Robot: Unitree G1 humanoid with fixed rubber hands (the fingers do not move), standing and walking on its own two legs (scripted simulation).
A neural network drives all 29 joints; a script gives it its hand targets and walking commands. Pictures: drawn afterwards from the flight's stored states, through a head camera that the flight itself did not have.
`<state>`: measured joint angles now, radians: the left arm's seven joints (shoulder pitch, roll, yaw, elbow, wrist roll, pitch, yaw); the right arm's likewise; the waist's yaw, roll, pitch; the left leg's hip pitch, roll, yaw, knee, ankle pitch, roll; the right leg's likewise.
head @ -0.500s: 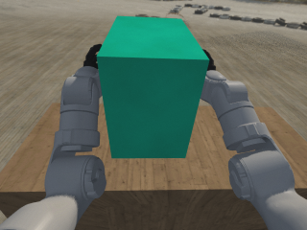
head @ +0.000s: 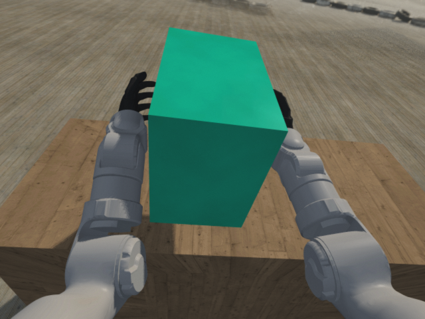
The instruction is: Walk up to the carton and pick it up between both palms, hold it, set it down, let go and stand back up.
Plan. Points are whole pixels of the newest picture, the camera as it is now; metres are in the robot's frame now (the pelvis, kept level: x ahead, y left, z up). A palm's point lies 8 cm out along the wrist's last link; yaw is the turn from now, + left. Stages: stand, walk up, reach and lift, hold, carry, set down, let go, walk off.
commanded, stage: set down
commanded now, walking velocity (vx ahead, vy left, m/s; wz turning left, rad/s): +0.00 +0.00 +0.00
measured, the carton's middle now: (205, 127) +0.44 +0.02 +0.19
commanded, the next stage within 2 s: none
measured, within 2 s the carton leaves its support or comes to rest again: neither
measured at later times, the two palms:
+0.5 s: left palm (131, 123) +0.41 +0.15 +0.21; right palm (276, 133) +0.41 -0.12 +0.21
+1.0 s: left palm (137, 135) +0.42 +0.14 +0.18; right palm (273, 141) +0.42 -0.12 +0.18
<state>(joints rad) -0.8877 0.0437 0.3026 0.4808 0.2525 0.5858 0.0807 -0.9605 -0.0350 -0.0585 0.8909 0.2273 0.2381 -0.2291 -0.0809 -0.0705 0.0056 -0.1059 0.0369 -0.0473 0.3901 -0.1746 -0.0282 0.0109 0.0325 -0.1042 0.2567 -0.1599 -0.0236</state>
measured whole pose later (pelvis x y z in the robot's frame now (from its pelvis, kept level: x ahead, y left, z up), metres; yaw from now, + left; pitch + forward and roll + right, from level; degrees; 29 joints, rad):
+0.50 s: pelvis +0.00 +0.00 +0.00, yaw -2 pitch -4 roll -1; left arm -0.94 0.01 0.38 0.70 0.28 0.47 0.11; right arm -1.04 -0.02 -0.24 1.11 0.05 0.16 -0.16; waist -0.01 -0.06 -0.03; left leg -0.12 0.04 -0.02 0.34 -0.14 -0.03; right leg -0.04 0.03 -0.08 0.26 -0.15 -0.03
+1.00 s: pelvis +0.00 -0.01 +0.00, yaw -2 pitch -1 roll -1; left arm -0.94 -0.01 0.41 0.80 0.27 0.34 0.14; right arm -1.03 -0.03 -0.28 1.15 -0.01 0.10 -0.14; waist 0.03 -0.04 -0.05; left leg -0.18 0.05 -0.01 0.32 -0.13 -0.04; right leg -0.12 0.04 -0.07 0.26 -0.14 -0.04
